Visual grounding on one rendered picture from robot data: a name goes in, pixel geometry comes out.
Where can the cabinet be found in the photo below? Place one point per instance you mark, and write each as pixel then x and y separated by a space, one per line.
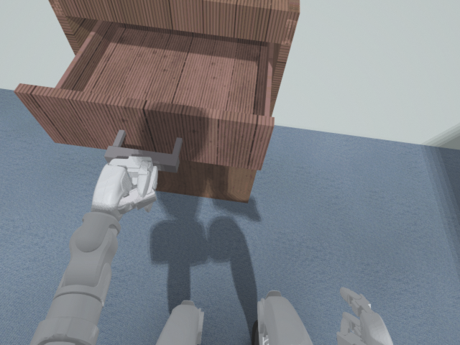
pixel 261 20

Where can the left robot shin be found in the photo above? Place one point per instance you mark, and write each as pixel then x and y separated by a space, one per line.
pixel 187 302

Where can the robot left forearm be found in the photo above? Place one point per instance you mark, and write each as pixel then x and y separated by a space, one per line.
pixel 76 307

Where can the left robot hand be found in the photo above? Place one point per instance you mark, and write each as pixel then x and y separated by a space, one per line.
pixel 114 182

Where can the left robot thigh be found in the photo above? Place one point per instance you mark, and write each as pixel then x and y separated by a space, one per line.
pixel 183 327

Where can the handle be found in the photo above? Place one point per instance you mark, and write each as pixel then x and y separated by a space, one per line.
pixel 163 161

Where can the right robot hand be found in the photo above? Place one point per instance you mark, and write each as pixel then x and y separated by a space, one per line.
pixel 369 330

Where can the drawer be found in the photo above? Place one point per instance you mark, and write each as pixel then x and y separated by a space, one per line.
pixel 159 84

